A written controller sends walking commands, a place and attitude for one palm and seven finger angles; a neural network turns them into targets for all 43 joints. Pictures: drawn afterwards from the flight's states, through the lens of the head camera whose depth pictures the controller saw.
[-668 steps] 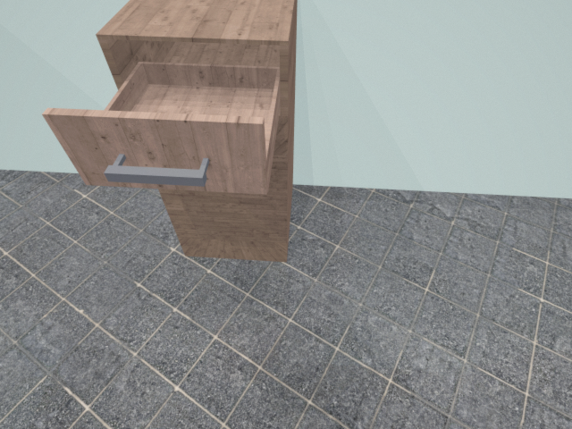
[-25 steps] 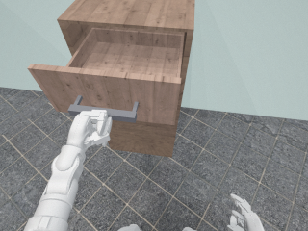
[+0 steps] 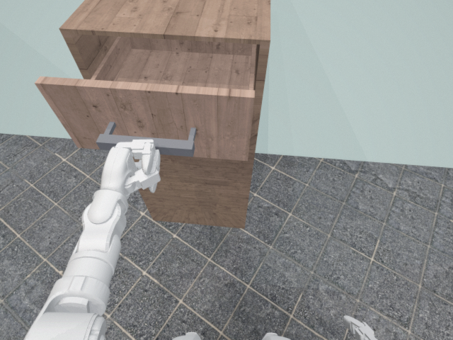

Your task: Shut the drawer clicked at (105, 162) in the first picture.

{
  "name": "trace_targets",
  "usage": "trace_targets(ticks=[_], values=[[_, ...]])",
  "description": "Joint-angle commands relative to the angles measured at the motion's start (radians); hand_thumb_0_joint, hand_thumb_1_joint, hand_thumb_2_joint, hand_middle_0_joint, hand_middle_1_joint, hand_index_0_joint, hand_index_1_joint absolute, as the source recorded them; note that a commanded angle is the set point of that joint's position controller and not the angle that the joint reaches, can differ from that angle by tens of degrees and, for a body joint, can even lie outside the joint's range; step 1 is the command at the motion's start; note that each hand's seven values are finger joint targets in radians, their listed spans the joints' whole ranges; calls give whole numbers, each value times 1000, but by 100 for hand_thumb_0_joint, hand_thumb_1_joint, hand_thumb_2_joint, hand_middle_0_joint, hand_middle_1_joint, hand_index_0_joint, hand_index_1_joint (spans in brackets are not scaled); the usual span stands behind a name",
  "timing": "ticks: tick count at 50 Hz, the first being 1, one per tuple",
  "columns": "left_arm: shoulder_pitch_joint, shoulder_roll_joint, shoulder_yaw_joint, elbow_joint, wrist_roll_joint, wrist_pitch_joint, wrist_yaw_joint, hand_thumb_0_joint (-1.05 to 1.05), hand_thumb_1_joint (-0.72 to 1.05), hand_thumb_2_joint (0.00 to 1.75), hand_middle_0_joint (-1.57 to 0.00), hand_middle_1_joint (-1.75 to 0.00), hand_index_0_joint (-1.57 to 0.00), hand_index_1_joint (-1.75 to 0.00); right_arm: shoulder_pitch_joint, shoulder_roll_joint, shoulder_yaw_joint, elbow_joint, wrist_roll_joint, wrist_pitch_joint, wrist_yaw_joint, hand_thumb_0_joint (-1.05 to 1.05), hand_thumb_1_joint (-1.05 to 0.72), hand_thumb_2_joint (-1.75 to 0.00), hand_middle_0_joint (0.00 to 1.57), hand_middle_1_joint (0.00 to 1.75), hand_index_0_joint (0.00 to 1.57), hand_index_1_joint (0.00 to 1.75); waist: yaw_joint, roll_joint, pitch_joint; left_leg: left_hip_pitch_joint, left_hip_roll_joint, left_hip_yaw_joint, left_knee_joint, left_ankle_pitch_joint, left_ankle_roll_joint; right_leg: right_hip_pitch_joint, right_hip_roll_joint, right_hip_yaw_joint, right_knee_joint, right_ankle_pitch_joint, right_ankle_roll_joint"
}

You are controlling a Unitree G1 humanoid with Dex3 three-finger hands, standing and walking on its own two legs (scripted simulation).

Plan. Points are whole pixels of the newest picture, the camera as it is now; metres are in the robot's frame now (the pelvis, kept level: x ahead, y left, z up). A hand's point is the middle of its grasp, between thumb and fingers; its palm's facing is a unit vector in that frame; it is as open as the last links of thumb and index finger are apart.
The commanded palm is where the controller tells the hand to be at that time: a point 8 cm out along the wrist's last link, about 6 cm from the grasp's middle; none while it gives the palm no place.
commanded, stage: push the drawer shut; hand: left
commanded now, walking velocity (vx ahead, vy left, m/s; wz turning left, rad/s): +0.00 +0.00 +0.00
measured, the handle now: (149, 137) +0.47 +0.16 +0.08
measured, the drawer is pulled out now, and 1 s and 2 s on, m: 0.16 0.05 0.00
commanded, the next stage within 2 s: pull the fist back off the drawer in 1.70 s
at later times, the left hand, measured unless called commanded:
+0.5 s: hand (163, 147) +0.44 +0.13 +0.07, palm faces -0.09 -0.99 -0.05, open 3.0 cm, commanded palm +0.45 +0.18 +0.08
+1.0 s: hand (172, 125) +0.50 +0.12 +0.07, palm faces -0.08 -1.00 -0.05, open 3.1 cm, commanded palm +0.50 +0.17 +0.08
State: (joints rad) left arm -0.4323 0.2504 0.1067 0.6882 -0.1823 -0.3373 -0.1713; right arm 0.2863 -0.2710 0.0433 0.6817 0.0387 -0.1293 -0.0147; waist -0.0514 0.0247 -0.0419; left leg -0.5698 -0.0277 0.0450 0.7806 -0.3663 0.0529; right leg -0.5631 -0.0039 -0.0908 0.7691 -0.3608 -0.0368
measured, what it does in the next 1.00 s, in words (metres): stands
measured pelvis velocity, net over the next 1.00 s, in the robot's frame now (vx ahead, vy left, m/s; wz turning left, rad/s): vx -0.01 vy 0.00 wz -0.02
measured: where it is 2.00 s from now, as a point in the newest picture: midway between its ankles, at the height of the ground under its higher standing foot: outside the picture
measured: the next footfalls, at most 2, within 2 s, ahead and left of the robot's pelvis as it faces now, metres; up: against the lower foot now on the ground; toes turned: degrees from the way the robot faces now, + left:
none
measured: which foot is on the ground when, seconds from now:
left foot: down 0.00-1.00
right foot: down 0.00-1.00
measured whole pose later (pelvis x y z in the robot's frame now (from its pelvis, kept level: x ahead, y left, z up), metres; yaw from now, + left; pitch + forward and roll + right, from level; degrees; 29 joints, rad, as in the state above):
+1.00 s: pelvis -0.01 +0.00 -0.02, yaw -1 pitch +17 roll -1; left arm -0.94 0.40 0.27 1.22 -0.10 -0.41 -0.16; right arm 0.39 -0.29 0.05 0.70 0.00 -0.07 0.00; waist -0.16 0.03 -0.07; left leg -0.79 0.00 0.04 0.89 -0.39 0.05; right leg -0.78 0.02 -0.09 0.85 -0.37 -0.05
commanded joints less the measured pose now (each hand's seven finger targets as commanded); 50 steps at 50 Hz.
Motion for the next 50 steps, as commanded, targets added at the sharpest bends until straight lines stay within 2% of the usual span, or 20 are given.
trace_targets(ticks=[1,3,6,7,10,15,17,19,22,27,28,33,36,37,38,40,43,46,48,50], values=[[-558,127,46,-197,-16,-73,22,0,90,90,-140,-160,-140,-160,20,-140,-52,-107,8,-32,-7,0,-90,-90,20,30,20,30,-65,8,-305,197,34,-107,-117,132,-32,56,8,75,-112,148,10],[-575,158,74,-169,-12,-81,25,0,90,90,-140,-160,-140,-160,33,-144,-54,-101,6,-26,-8,0,-90,-90,20,30,20,30,-63,-10,-316,189,32,-105,-112,138,-28,67,10,79,-111,154,11],[-629,139,52,-136,-12,-92,21,0,90,90,-140,-160,-140,-160,36,-141,-51,-98,8,-21,-7,0,-90,-90,20,30,20,30,-75,13,-315,187,30,-103,-108,125,-28,51,9,81,-111,149,10],[-652,141,53,-96,-10,-91,22,0,90,90,-140,-160,-140,-160,43,-142,-49,-90,6,-17,-9,0,-90,-90,20,30,20,30,-86,-30,-298,165,31,-103,-108,107,-23,48,11,83,-114,136,14],[-717,180,81,-35,-12,-102,16,0,90,90,-140,-160,-140,-160,52,-146,-48,-82,8,-10,-14,0,-90,-90,20,30,20,30,-93,-54,-302,113,23,-86,-98,63,-16,70,7,104,-124,111,19],[-772,223,116,8,-7,-122,2,0,90,90,-140,-160,-140,-160,74,-145,-49,-75,5,-3,-13,0,-90,-90,20,30,20,30,-87,14,-384,130,19,-79,-79,115,-19,101,6,116,-107,174,16],[-787,249,130,57,-5,-124,-6,0,90,90,-140,-160,-140,-160,89,-149,-46,-70,3,4,-14,0,-90,-90,20,30,20,30,-96,-33,-374,97,20,-80,-73,113,-14,109,9,120,-105,178,18],[-820,233,120,62,-7,-130,-12,0,90,90,-140,-160,-140,-160,91,-145,-46,-72,4,5,-11,0,-90,-90,20,30,20,30,-100,-3,-375,92,18,-74,-69,108,-14,101,8,126,-108,177,18],[-854,251,132,111,-8,-133,-16,0,90,90,-140,-160,-140,-160,104,-150,-45,-69,3,8,-11,0,-90,-90,20,30,20,30,-109,-8,-347,63,19,-77,-66,81,-12,75,13,128,-108,145,18],[-911,279,153,157,-7,-133,-21,0,90,90,-140,-160,-140,-160,135,-159,-48,-58,-1,8,-9,0,-90,-90,20,30,20,30,-128,-26,-366,29,21,-71,-48,71,-7,64,15,137,-104,137,22],[-920,304,165,166,1,-136,-23,0,90,90,-140,-160,-140,-160,142,-160,-48,-57,-1,10,-9,0,-90,-90,20,30,20,30,-126,-7,-377,24,21,-71,-44,73,-8,67,16,140,-100,137,21],[-987,307,168,166,17,-141,-14,0,90,90,-140,-160,-140,-160,174,-163,-52,-51,-10,13,-2,0,-90,-90,20,30,20,30,-135,56,-435,79,25,-85,-34,113,-12,15,23,116,-72,156,18],[-1002,293,162,199,19,-138,-6,0,90,90,-140,-160,-140,-160,185,-167,-54,-48,-15,18,3,0,-90,-90,20,30,20,30,-151,20,-433,61,27,-83,-24,104,-9,0,27,118,-76,145,22],[-1018,317,177,215,26,-139,-1,0,90,90,-140,-160,-140,-160,197,-172,-54,-43,-17,20,2,0,-90,-90,20,30,20,30,-152,10,-423,52,28,-87,-21,108,-7,-6,28,114,-70,148,20],[-1020,293,156,234,33,-136,-1,0,90,90,-140,-160,-140,-160,199,-171,-51,-44,-16,23,5,0,-90,-90,20,30,20,30,-158,26,-408,51,28,-87,-24,97,-8,-26,31,114,-72,134,20],[-1060,302,158,232,43,-140,9,0,90,90,-140,-160,-140,-160,207,-175,-54,-40,-19,25,7,0,-90,-90,20,30,20,30,-164,45,-409,55,30,-92,-22,83,-9,-56,30,109,-67,109,19],[-1074,322,173,272,54,-137,23,0,90,90,-140,-160,-140,-160,224,-181,-52,-37,-24,31,7,0,-90,-90,20,30,20,30,-175,21,-404,39,32,-96,-14,83,-6,-74,34,106,-62,104,21],[-1122,341,188,252,63,-143,31,0,90,90,-140,-160,-140,-160,237,-184,-55,-36,-31,31,10,0,-90,-90,20,30,20,30,-175,60,-449,60,33,-101,-5,91,-8,-86,34,103,-53,100,19],[-1130,369,201,284,75,-137,33,0,90,90,-140,-160,-140,-160,251,-189,-52,-34,-33,38,9,0,-90,-90,20,30,20,30,-182,53,-457,58,35,-104,5,111,-7,-95,38,100,-44,117,18],[-1153,362,193,291,82,-137,35,0,90,90,-140,-160,-140,-160,260,-187,-52,-32,-35,43,12,0,-90,-90,20,30,20,30,-189,61,-459,62,36,-108,8,126,-9,-103,39,97,-41,126,18]])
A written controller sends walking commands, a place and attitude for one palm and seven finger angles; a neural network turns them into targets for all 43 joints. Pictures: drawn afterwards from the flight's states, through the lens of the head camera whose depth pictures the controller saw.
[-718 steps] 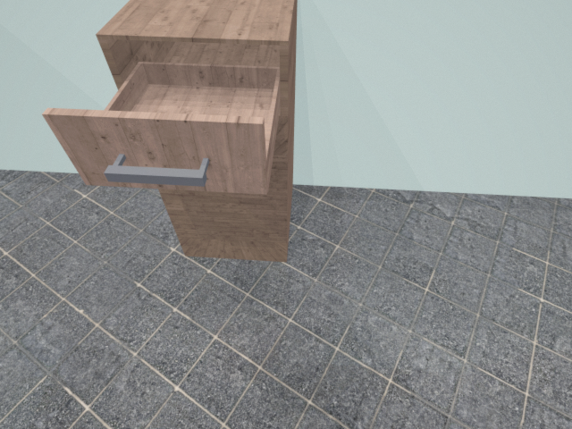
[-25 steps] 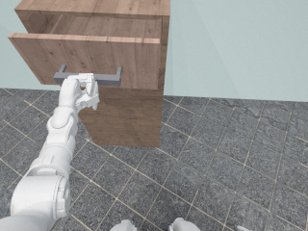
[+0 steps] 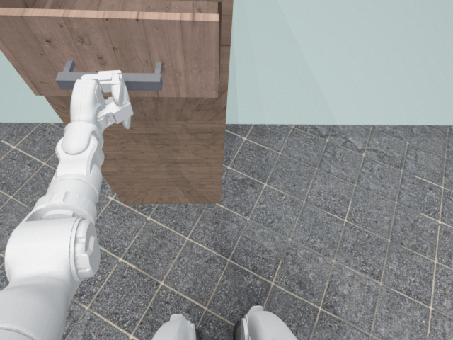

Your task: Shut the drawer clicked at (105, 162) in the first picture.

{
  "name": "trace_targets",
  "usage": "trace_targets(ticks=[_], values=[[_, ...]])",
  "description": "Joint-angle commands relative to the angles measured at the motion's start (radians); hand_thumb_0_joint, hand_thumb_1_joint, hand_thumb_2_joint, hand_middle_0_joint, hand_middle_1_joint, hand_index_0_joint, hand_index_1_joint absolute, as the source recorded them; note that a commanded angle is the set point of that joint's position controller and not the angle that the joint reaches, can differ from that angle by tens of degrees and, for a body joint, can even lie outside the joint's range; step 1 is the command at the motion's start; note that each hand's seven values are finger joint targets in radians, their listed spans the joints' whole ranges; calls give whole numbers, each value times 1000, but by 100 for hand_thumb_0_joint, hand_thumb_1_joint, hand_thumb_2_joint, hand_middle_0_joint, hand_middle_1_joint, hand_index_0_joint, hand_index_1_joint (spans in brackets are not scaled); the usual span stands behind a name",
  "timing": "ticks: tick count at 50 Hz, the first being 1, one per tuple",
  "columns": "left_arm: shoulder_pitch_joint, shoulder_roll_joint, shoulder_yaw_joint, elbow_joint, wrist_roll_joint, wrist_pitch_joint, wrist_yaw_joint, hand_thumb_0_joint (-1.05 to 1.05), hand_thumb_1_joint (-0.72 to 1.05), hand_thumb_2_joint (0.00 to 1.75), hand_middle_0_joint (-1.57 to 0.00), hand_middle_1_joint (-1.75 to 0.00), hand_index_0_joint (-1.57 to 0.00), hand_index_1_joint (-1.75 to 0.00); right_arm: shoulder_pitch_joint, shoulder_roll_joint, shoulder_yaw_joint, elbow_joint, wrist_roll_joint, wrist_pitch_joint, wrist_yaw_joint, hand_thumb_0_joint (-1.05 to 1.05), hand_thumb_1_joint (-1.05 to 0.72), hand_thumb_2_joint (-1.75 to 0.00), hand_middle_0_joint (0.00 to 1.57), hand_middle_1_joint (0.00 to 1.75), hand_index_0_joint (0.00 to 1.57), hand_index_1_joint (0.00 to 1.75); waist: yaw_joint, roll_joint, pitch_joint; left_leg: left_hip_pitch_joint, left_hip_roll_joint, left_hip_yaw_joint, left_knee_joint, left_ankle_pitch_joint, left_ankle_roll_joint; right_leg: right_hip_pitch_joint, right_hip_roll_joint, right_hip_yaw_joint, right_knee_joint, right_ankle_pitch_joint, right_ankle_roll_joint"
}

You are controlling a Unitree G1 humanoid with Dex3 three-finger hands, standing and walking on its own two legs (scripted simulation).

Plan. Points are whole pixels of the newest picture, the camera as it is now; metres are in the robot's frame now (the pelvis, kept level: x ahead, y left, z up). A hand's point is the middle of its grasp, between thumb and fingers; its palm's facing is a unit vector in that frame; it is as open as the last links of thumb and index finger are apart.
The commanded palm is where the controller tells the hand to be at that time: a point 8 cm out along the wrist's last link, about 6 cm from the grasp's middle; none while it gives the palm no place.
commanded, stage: push the drawer shut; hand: left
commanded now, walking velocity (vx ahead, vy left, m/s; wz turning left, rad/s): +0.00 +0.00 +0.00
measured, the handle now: (113, 73) +0.58 +0.16 +0.09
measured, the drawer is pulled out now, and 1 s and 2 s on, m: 0.05 0.00 0.00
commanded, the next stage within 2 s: pull the fist back off the drawer in 0.70 s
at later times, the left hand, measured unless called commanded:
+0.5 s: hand (125, 82) +0.56 +0.14 +0.09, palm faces -0.06 -1.00 -0.04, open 3.1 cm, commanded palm +0.57 +0.18 +0.09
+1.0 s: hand (121, 80) +0.56 +0.15 +0.09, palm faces -0.06 -1.00 -0.04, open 3.2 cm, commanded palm +0.58 +0.17 +0.09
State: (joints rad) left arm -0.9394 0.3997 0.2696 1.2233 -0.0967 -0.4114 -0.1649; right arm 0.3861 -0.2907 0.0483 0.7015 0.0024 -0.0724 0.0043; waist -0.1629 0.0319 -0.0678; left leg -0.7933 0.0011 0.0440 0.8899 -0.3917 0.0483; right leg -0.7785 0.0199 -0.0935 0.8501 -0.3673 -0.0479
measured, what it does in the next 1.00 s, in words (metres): stands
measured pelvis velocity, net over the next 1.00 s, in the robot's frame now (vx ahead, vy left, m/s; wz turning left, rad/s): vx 0.00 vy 0.02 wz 0.00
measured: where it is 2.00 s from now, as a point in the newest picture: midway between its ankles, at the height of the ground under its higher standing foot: outside the picture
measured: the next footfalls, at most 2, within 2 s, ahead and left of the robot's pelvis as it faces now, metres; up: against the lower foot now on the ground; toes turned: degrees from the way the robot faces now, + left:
none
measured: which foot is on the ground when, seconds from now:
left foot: down 0.00-1.00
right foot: down 0.00-1.00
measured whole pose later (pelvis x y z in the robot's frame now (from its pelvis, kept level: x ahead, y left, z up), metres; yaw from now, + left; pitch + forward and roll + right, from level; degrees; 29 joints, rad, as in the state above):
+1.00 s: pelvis +0.00 +0.02 -0.01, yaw +0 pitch +23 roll -4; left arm -1.21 0.52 0.27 1.39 -0.02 -0.35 -0.12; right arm 0.46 -0.30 0.07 0.70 -0.05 -0.07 0.02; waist -0.26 0.04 -0.08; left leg -0.96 0.00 0.02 0.97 -0.40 0.08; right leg -0.91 0.01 -0.11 0.87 -0.36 -0.02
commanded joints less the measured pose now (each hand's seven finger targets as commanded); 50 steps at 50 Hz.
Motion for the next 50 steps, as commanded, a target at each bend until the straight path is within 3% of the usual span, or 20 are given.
trace_targets(ticks=[1,3,10,13,15,16,20,25,27,31,33,34,37,38,41,42,43,46,48,50], values=[[-647,207,30,-226,-3,-59,30,0,90,90,-140,-160,-140,-160,163,-167,-56,-55,-2,-13,-4,0,-90,-90,20,30,20,30,-77,59,-429,278,7,-107,-100,142,-5,106,16,99,-123,121,28],[-661,246,57,-215,3,-55,36,0,90,90,-140,-160,-140,-160,172,-173,-55,-55,-3,-7,-7,0,-90,-90,20,30,20,30,-84,54,-436,274,8,-105,-94,154,-2,103,17,99,-120,134,30],[-725,272,70,-175,17,-44,42,0,90,90,-140,-160,-140,-160,201,-183,-53,-50,-13,4,-4,0,-90,-90,20,30,20,30,-106,79,-431,263,15,-118,-77,159,-3,52,19,91,-112,117,29],[-750,308,97,-169,24,-41,50,0,90,90,-140,-160,-140,-160,221,-184,-51,-49,-21,8,-5,0,-90,-90,20,30,20,30,-112,72,-468,258,14,-118,-64,195,0,66,21,91,-104,147,30],[-768,286,74,-156,30,-34,48,0,90,90,-140,-160,-140,-160,229,-183,-51,-49,-23,11,-2,0,-90,-90,20,30,20,30,-125,92,-469,263,15,-119,-56,207,-1,48,20,90,-102,155,31],[-784,320,99,-157,33,-32,51,0,90,90,-140,-160,-140,-160,236,-187,-52,-45,-26,13,-2,0,-90,-90,20,30,20,30,-125,87,-473,255,17,-120,-52,207,-1,52,21,90,-102,154,32],[-827,348,111,-154,49,-30,57,0,90,90,-140,-160,-140,-160,259,-190,-52,-42,-34,23,1,0,-90,-90,20,30,20,30,-133,126,-511,289,22,-134,-36,258,-6,23,23,80,-87,174,29],[-877,325,94,-147,54,-25,66,0,90,90,-140,-160,-140,-160,278,-193,-53,-33,-41,34,5,0,-90,-90,20,30,20,30,-155,151,-497,313,30,-153,-32,269,-9,-34,27,71,-90,158,30],[-895,278,59,-156,49,-23,68,0,90,90,-140,-160,-140,-160,282,-190,-53,-26,-43,33,7,0,-90,-90,20,30,20,30,-168,168,-492,348,35,-163,-34,281,-10,-65,27,64,-92,157,28],[-926,268,44,-144,47,-18,77,0,90,90,-140,-160,-140,-160,288,-199,-51,-13,-44,26,7,0,-90,-90,20,30,20,30,-182,166,-470,342,40,-177,-44,216,-11,-93,28,60,-99,107,30],[-943,291,56,-149,52,-21,82,0,90,90,-140,-160,-140,-160,293,-203,-50,-12,-45,23,5,0,-90,-90,20,30,20,30,-181,189,-489,365,42,-186,-46,221,-15,-107,28,56,-93,105,28],[-950,267,33,-143,50,-17,83,0,90,90,-140,-160,-140,-160,292,-201,-47,-10,-45,21,5,0,-90,-90,20,30,20,30,-189,187,-481,358,43,-187,-50,205,-15,-112,28,55,-94,95,29],[-940,271,33,-110,45,-6,85,0,90,90,-140,-160,-140,-160,294,-210,-41,-6,-43,11,-1,0,-90,-90,20,30,20,30,-198,154,-432,318,45,-191,-67,135,-9,-127,26,53,-102,58,30],[-945,259,18,-112,45,-4,84,0,90,90,-140,-160,-140,-160,290,-210,-41,-6,-41,7,-2,0,-90,-90,20,30,20,30,-201,170,-428,320,46,-190,-74,116,-11,-135,24,54,-104,46,31],[-939,281,31,-107,39,3,88,0,90,90,-140,-160,-140,-160,288,-217,-38,-8,-38,-7,-8,0,-90,-90,20,30,20,30,-204,150,-429,295,48,-192,-85,57,-7,-129,22,56,-106,19,33],[-947,295,39,-116,43,-3,88,0,90,90,-140,-160,-140,-160,291,-218,-37,-10,-40,-8,-9,0,-90,-90,20,30,20,30,-195,173,-437,315,48,-202,-85,76,-11,-137,21,52,-98,29,29],[-938,268,24,-100,45,1,87,0,90,90,-140,-160,-140,-160,294,-215,-36,-13,-41,-9,-6,0,-90,-90,20,30,20,30,-197,172,-448,324,48,-204,-82,85,-12,-142,22,50,-94,32,29],[-945,293,47,-115,48,-2,90,0,90,90,-140,-160,-140,-160,295,-218,-41,-13,-45,-9,-4,0,-90,-90,20,30,20,30,-192,170,-457,326,49,-207,-73,99,-14,-139,20,51,-91,44,29],[-950,245,15,-122,50,-4,89,0,90,90,-140,-160,-140,-160,296,-215,-41,-15,-48,-7,2,0,-90,-90,20,30,20,30,-193,189,-462,357,52,-222,-71,115,-20,-166,19,45,-81,53,27],[-946,253,28,-116,54,-5,94,0,90,90,-140,-160,-140,-160,296,-218,-46,-15,-51,-4,7,0,-90,-90,20,30,20,30,-189,183,-454,359,55,-240,-72,98,-24,-181,18,43,-74,47,27]])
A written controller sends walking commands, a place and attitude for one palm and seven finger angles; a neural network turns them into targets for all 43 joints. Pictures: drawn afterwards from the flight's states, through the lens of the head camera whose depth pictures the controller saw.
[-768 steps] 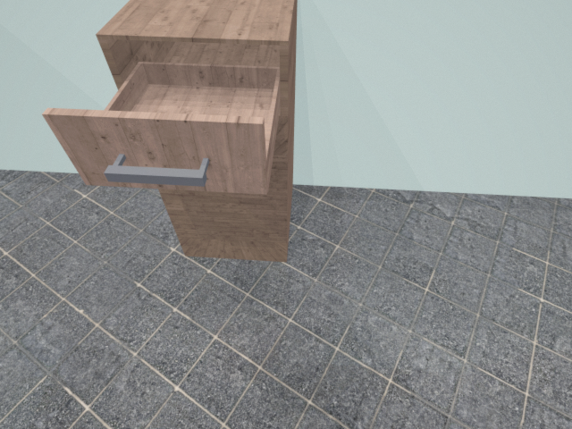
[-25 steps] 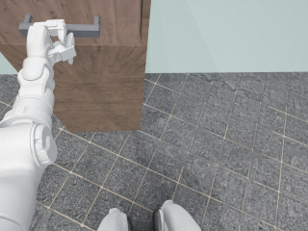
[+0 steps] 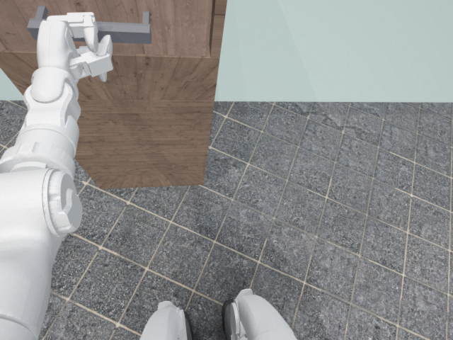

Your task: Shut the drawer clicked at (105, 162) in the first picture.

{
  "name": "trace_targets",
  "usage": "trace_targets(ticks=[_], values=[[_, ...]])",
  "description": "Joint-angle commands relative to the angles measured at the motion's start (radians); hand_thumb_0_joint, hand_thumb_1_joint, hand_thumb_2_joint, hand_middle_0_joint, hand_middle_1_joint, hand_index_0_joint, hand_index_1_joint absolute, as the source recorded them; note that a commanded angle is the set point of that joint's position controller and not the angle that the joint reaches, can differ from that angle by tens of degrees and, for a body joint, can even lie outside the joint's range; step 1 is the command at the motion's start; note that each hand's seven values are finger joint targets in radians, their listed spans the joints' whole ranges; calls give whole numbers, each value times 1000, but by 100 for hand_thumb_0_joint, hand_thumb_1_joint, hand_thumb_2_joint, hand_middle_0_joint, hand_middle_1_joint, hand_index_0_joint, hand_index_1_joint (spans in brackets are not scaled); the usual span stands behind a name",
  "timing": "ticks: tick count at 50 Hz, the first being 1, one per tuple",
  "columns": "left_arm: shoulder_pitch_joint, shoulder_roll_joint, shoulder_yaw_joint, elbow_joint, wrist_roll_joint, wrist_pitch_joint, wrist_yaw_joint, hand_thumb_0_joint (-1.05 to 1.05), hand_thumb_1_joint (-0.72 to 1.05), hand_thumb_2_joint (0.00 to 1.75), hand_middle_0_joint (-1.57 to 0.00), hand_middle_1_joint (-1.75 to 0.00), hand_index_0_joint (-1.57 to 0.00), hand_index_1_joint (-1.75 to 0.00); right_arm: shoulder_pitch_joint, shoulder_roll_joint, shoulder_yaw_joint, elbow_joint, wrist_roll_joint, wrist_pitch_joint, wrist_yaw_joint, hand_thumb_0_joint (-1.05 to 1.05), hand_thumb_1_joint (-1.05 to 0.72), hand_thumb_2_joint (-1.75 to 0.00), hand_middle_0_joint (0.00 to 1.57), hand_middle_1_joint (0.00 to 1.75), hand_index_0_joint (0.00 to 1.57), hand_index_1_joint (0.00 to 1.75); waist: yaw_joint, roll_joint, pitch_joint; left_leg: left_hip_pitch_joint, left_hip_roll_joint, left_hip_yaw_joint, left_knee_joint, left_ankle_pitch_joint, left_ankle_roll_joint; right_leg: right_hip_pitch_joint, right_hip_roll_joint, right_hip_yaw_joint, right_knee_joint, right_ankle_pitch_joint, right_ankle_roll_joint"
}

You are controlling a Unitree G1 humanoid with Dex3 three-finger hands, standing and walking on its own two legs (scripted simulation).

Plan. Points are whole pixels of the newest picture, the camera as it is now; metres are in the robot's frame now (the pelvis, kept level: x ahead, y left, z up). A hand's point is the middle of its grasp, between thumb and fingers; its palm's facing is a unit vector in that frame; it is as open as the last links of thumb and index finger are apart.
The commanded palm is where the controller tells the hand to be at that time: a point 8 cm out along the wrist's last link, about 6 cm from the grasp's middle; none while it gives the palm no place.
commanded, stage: pull the fist back off the drawer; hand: left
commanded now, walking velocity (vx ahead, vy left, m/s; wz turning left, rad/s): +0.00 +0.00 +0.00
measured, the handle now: (94, 23) +0.63 +0.13 +0.11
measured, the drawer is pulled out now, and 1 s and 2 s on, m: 0.00 0.00 0.00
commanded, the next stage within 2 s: draw the hand back to the body in 0.50 s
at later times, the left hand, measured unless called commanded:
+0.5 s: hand (117, 58) +0.56 +0.10 +0.10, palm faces -0.03 -1.00 -0.03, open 3.2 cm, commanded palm +0.53 +0.15 +0.11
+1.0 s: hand (64, 107) +0.44 +0.15 +0.14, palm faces -0.04 -1.00 -0.02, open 3.3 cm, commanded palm +0.40 +0.20 +0.15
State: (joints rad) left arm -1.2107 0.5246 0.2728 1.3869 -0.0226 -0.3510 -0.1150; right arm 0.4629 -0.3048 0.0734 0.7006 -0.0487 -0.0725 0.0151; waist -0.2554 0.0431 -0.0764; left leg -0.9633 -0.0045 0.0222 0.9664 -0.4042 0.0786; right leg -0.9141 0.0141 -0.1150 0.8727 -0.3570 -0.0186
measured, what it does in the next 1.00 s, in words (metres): shifts its weight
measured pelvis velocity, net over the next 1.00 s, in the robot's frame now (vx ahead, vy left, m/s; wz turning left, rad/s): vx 0.05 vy -0.02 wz -0.02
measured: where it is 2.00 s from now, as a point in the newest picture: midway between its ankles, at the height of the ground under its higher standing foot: outside the picture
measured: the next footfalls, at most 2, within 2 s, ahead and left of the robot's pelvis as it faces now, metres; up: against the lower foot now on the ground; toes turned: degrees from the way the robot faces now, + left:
none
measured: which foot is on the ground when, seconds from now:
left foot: down 0.00-1.00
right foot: down 0.00-1.00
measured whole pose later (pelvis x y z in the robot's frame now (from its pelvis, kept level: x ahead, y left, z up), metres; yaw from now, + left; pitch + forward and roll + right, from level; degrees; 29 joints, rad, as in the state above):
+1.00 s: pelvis +0.05 -0.02 +0.04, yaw -1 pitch +10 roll -1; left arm -0.35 0.31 0.26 0.55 -0.23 -0.21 -0.25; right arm 0.32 -0.30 0.02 0.56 0.06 0.01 0.00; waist -0.05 0.05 -0.11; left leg -0.48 0.00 0.05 0.70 -0.40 0.04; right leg -0.47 0.05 -0.06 0.66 -0.36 -0.04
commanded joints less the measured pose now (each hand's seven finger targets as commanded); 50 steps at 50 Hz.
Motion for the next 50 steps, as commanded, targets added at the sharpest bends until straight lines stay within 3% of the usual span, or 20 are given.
trace_targets(ticks=[1,6,7,10,13,15,19,23,26,29,30,32,34,36,38,40,41,44,47,50], values=[[-659,136,33,-259,-16,-62,47,0,90,90,-140,-160,-140,-160,217,-205,-71,-16,-1,0,-2,0,-90,-90,20,30,20,30,-92,157,-435,512,59,-217,-147,91,-53,-45,23,66,-99,28,-3],[-649,97,15,-281,-3,-64,53,0,90,90,-140,-160,-140,-160,218,-198,-78,-25,-6,15,9,0,-90,-90,20,30,20,30,-86,165,-457,537,57,-224,-135,125,-56,-51,23,65,-88,47,-6],[-641,119,35,-298,-3,-70,54,0,90,90,-140,-160,-140,-160,222,-199,-81,-28,-8,19,11,0,-90,-90,20,30,20,30,-78,164,-476,556,58,-227,-131,166,-59,-41,23,63,-83,66,-9],[-585,67,12,-333,-7,-78,48,0,90,90,-140,-160,-140,-160,214,-189,-88,-38,-7,31,24,0,-90,-90,20,30,20,30,-52,179,-520,610,62,-229,-122,238,-70,-26,26,60,-80,97,-10],[-502,95,41,-343,-12,-81,40,0,90,90,-140,-160,-140,-160,205,-185,-90,-50,-2,48,28,0,-90,-90,20,30,20,30,-21,172,-524,602,54,-197,-120,289,-67,29,32,65,-88,119,-14],[-461,70,25,-348,-17,-79,37,0,90,90,-140,-160,-140,-160,191,-177,-90,-58,5,57,31,0,-90,-90,20,30,20,30,-16,143,-497,578,51,-180,-128,278,-61,58,34,66,-98,122,-13],[-345,82,55,-387,-29,-87,35,0,90,90,-140,-160,-140,-160,169,-166,-91,-85,14,71,34,0,-90,-90,20,30,20,30,26,122,-486,555,40,-142,-138,323,-56,139,38,72,-102,170,-16],[-289,80,67,-422,-40,-100,37,0,90,90,-140,-160,-140,-160,153,-154,-94,-96,22,83,32,0,-90,-90,20,30,20,30,35,75,-473,531,31,-103,-137,369,-45,215,39,85,-111,254,-10],[-207,144,124,-424,-38,-101,34,0,90,90,-140,-160,-140,-160,145,-149,-96,-111,29,95,27,0,-90,-90,20,30,20,30,62,13,-478,456,18,-64,-139,379,-35,334,37,107,-113,338,-8],[-211,137,116,-455,-37,-107,20,0,90,90,-140,-160,-140,-160,138,-138,-96,-114,34,102,23,0,-90,-90,20,30,20,30,68,36,-473,462,13,-51,-138,430,-34,367,32,116,-109,413,-7],[-168,147,133,-440,-40,-103,16,0,90,90,-140,-160,-140,-160,135,-139,-97,-118,35,105,22,0,-90,-90,20,30,20,30,79,31,-479,453,11,-43,-136,430,-33,386,33,121,-109,425,-7],[-43,206,190,-494,-57,-102,-1,0,90,90,-140,-160,-140,-160,123,-139,-100,-151,42,111,17,0,-90,-90,20,30,20,30,130,10,-538,450,4,-26,-151,461,-31,500,29,133,-108,506,-8],[30,176,170,-613,-75,-100,-29,0,90,90,-140,-160,-140,-160,92,-124,-100,-182,54,109,15,0,-90,-90,20,30,20,30,157,69,-600,506,2,-12,-167,531,-33,577,21,140,-113,611,-7],[141,133,144,-740,-101,-85,-59,0,90,90,-140,-160,-140,-160,61,-110,-104,-212,67,100,16,0,-90,-90,20,30,20,30,180,74,-639,558,5,-6,-181,593,-30,639,16,142,-127,696,-6],[273,83,112,-790,-141,-46,-92,0,90,90,-140,-160,-140,-160,37,-107,-104,-225,81,95,15,0,-90,-90,20,30,20,30,180,8,-574,540,8,3,-208,595,-23,685,9,141,-150,766,4],[362,46,101,-811,-180,7,-116,0,90,90,-140,-160,-140,-160,4,-112,-106,-233,96,89,8,0,-90,-90,20,30,20,30,178,-62,-475,504,4,17,-239,489,-22,704,1,141,-184,766,21],[390,27,82,-847,-194,26,-127,0,90,90,-140,-160,-140,-160,-17,-113,-105,-239,103,85,4,0,-90,-90,20,30,20,30,177,-63,-435,507,3,19,-256,457,-22,697,-1,137,-200,741,23],[442,-10,39,-982,-220,62,-139,0,90,90,-140,-160,-140,-160,-69,-106,-103,-246,114,64,-11,0,-90,-90,20,30,20,30,179,9,-363,591,5,13,-278,488,-19,655,-1,129,-232,684,18],[526,-18,29,-1092,-235,81,-134,0,90,90,-140,-160,-140,-160,-109,-107,-100,-253,114,38,-21,0,-90,-90,20,30,20,30,187,2,-321,626,3,6,-290,480,-19,647,-4,127,-249,659,20],[535,-31,11,-1166,-239,100,-132,0,90,90,-140,-160,-140,-160,-154,-101,-94,-256,115,17,-31,0,-90,-90,20,30,20,30,186,-8,-301,666,5,-16,-320,446,-25,634,-1,113,-266,557,8]])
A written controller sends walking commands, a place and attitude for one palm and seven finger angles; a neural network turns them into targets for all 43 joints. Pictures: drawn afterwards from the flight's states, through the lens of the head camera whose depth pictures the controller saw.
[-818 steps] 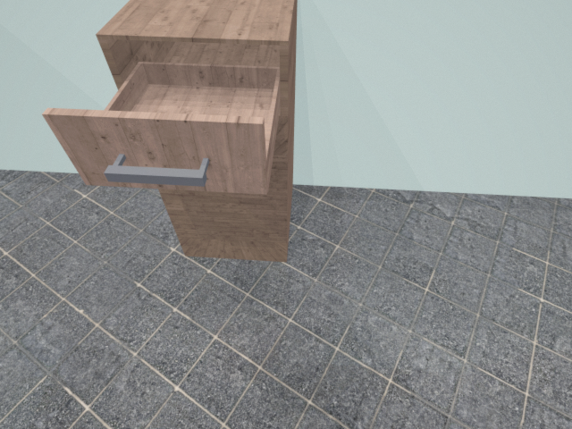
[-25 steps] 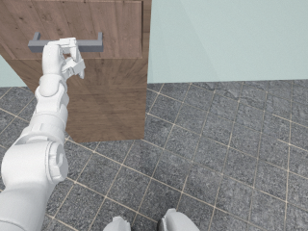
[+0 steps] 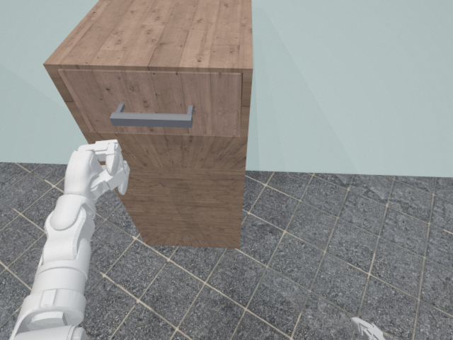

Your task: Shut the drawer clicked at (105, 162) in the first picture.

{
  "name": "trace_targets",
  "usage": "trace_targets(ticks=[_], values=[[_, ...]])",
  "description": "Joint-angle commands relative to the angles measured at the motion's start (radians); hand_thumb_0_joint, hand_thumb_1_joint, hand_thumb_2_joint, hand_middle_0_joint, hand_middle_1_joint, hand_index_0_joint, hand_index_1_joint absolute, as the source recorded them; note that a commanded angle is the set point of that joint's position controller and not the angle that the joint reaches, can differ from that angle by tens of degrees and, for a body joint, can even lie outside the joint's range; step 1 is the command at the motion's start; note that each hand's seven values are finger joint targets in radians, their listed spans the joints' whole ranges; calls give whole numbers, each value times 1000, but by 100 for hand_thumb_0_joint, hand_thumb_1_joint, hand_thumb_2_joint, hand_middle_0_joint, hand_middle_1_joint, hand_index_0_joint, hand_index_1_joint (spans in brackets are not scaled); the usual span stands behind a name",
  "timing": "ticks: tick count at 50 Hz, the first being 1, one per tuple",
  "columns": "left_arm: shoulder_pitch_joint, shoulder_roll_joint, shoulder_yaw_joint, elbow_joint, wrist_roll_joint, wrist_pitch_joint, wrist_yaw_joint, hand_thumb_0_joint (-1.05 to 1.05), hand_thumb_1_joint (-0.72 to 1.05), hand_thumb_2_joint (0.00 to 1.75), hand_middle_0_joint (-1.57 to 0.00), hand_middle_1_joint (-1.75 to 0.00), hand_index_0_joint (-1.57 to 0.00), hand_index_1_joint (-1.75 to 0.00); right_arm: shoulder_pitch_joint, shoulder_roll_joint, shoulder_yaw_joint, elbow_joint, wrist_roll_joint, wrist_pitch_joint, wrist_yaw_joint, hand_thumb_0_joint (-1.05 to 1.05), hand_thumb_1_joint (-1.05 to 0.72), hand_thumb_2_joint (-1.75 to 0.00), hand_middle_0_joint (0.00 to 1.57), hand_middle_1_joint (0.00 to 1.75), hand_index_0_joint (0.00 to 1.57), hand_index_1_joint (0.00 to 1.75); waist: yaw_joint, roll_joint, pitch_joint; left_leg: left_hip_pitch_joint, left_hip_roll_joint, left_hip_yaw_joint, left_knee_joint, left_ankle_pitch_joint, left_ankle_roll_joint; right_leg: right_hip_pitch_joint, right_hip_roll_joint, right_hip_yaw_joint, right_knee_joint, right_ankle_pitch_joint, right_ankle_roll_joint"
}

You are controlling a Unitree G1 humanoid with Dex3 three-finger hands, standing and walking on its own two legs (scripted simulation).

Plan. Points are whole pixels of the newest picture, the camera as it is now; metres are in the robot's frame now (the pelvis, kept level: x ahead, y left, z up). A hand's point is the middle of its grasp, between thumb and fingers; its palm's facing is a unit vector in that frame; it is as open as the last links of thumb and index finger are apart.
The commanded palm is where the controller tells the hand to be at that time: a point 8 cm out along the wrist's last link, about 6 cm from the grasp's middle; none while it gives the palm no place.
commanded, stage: draw the hand back to the body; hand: left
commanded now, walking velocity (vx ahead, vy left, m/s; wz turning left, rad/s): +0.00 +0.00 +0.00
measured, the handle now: (154, 114) +0.58 +0.17 +0.07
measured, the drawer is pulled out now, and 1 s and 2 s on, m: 0.00 0.00 0.00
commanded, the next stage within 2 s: step back with the hand held close in 0.98 s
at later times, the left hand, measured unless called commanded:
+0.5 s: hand (50, 235) +0.24 +0.23 +0.15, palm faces +0.27 -0.92 -0.29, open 3.3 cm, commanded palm +0.19 +0.28 +0.17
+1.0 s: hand out of the picture +0.15 +0.25 +0.18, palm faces +0.42 -0.82 -0.39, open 3.3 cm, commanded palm +0.11 +0.29 +0.20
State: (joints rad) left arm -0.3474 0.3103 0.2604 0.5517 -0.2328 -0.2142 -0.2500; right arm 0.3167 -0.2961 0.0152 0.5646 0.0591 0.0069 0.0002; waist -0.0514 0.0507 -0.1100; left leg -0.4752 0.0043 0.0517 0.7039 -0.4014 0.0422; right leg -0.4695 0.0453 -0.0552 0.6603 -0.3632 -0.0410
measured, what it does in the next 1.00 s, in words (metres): stands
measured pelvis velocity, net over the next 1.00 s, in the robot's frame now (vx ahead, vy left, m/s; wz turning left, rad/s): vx -0.02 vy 0.01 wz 0.02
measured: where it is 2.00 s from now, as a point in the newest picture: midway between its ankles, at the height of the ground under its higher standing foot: outside the picture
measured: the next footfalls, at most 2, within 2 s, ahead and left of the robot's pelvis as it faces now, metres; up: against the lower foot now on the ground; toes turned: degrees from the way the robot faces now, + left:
none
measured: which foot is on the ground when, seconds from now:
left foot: down 0.00-1.00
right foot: down 0.00-1.00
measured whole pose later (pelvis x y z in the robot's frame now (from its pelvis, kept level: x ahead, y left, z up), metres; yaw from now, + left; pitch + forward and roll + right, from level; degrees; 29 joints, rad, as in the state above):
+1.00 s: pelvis -0.02 +0.01 +0.02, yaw +1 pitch -4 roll -1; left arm 0.53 0.32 0.28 -0.44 -0.07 -0.12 0.10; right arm 0.19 -0.25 0.02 0.62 0.01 -0.09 -0.05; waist 0.07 0.08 0.01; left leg -0.09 -0.03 0.04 0.44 -0.27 0.05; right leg -0.09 0.02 -0.06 0.41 -0.24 -0.03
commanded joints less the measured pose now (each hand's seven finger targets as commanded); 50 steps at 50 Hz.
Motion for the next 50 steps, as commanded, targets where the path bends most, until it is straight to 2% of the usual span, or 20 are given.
trace_targets(ticks=[1,2,5,6,8,9,12,16,17,21,23,27,28,30,37,40,43,44,47,50], values=[[-307,191,32,-358,-31,-32,5,0,90,90,-140,-160,-140,-160,-25,-109,-35,-122,9,-70,-21,0,-90,-90,20,30,20,30,-11,-15,-269,196,-1,-54,-68,446,9,191,-32,47,-57,534,25],[-305,217,49,-407,-32,-30,7,0,90,90,-140,-160,-140,-160,-40,-110,-33,-129,8,-78,-25,0,-90,-90,20,30,20,30,0,13,-280,219,-2,-52,-69,456,10,200,-33,52,-59,531,22],[-253,187,27,-477,-37,-10,1,0,90,90,-140,-160,-140,-160,-93,-97,-21,-140,10,-105,-33,0,-90,-90,20,30,20,30,15,23,-267,254,2,-70,-101,445,0,208,-36,39,-74,469,15],[-204,227,-30,-591,75,-10,120,0,90,90,-140,-160,-140,-160,-148,-84,-33,-129,2,-96,-37,0,-90,-90,20,30,20,30,59,20,-206,296,8,-72,-151,417,0,191,-57,66,-140,376,6],[-51,125,-78,-599,92,25,209,0,90,90,-140,-160,-140,-160,-171,-77,-26,-136,-1,-97,-43,0,-90,-90,20,30,20,30,44,-35,-122,298,16,-78,-198,326,-3,175,-48,58,-182,291,11],[-19,105,-105,-611,103,40,232,0,90,90,-140,-160,-140,-160,-182,-76,-22,-128,-1,-91,-44,0,-90,-90,20,30,20,30,44,-20,-88,294,20,-80,-219,294,-4,189,-51,57,-192,266,8],[83,144,-60,-636,123,63,284,0,90,90,-140,-160,-140,-160,-197,-75,-16,-112,-5,-76,-49,0,-90,-90,20,30,20,30,55,-51,-32,289,22,-82,-266,242,-3,243,-51,58,-232,226,5],[125,154,-41,-766,143,65,318,0,90,90,-140,-160,-140,-160,-229,-60,-5,-123,-16,-71,-56,0,-90,-90,20,30,20,30,61,-13,-48,356,22,-84,-310,264,-6,305,-53,57,-261,240,4],[151,176,-24,-791,145,64,324,0,90,90,-140,-160,-140,-160,-234,-63,-4,-119,-20,-75,-57,0,-90,-90,20,30,20,30,66,-14,-45,361,23,-89,-319,267,-7,317,-51,59,-271,236,3],[241,169,-18,-955,154,52,341,0,90,90,-140,-160,-140,-160,-245,-46,0,-125,-32,-98,-52,0,-90,-90,20,30,20,30,76,65,-72,434,29,-101,-343,373,-20,362,-50,52,-282,290,0],[315,169,-11,-985,156,53,345,0,90,90,-140,-160,-140,-160,-251,-47,-1,-119,-36,-109,-49,0,-90,-90,20,30,20,30,79,57,-33,427,30,-100,-354,366,-21,363,-47,54,-299,281,0],[514,155,17,-987,154,64,344,0,90,90,-140,-160,-140,-160,-252,-54,-12,-109,-41,-113,-41,0,-90,-90,20,30,20,30,89,-40,43,394,36,-96,-360,384,-20,371,-42,48,-313,290,1],[541,150,19,-1011,152,64,342,0,90,90,-140,-160,-140,-160,-251,-52,-13,-111,-41,-110,-38,0,-90,-90,20,30,20,30,88,-27,50,392,34,-92,-362,381,-20,373,-45,50,-314,291,2],[613,160,51,-1034,149,60,342,0,90,90,-140,-160,-140,-160,-253,-52,-19,-112,-42,-108,-36,0,-90,-90,20,30,20,30,94,-57,59,377,33,-88,-360,366,-17,380,-47,50,-316,290,4],[770,227,141,-1256,155,40,360,0,90,90,-140,-160,-140,-160,-247,-51,-27,-126,-44,-141,-40,0,-90,-90,20,30,20,30,112,61,13,388,31,-88,-339,402,-24,405,-48,63,-310,316,2],[866,221,164,-1280,152,40,367,0,90,90,-140,-160,-140,-160,-243,-40,-31,-127,-42,-153,-46,0,-90,-90,20,30,20,30,115,17,37,383,32,-83,-330,412,-24,386,-45,62,-310,326,4],[820,159,105,-1205,157,48,363,0,90,90,-140,-160,-140,-160,-236,-46,-32,-105,-44,-154,-49,0,-90,-90,20,30,20,30,88,-24,164,354,29,-82,-341,304,-15,306,-45,68,-340,238,4],[803,149,95,-1185,159,48,363,0,90,90,-140,-160,-140,-160,-231,-50,-33,-101,-42,-151,-51,0,-90,-90,20,30,20,30,84,-26,180,351,31,-87,-345,269,-13,289,-45,67,-346,200,6],[774,158,99,-1169,162,47,368,0,90,90,-140,-160,-140,-160,-231,-54,-36,-96,-44,-152,-62,0,-90,-90,20,30,20,30,86,-38,174,357,25,-82,-346,227,-1,285,-49,70,-358,163,6],[778,174,112,-1214,163,36,373,0,90,90,-140,-160,-140,-160,-233,-48,-37,-104,-48,-158,-65,0,-90,-90,20,30,20,30,99,-20,79,385,21,-76,-336,268,2,336,-55,79,-342,203,6]])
